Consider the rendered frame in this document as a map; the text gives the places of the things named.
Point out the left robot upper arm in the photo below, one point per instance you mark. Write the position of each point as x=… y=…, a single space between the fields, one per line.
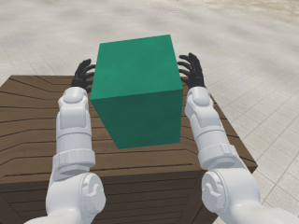
x=76 y=199

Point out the right robot hand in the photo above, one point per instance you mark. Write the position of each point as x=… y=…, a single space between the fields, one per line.
x=195 y=73

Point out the right robot upper arm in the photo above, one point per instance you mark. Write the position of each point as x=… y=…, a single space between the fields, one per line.
x=233 y=194

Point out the pedestal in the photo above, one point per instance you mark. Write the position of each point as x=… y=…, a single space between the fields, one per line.
x=159 y=184

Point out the carton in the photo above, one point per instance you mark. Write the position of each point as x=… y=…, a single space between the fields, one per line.
x=137 y=91

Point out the robot right forearm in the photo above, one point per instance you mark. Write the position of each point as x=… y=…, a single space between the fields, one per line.
x=215 y=151

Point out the robot left forearm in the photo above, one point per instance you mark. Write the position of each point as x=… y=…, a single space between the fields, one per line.
x=74 y=151

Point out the left robot hand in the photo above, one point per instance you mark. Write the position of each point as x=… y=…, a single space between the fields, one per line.
x=79 y=79

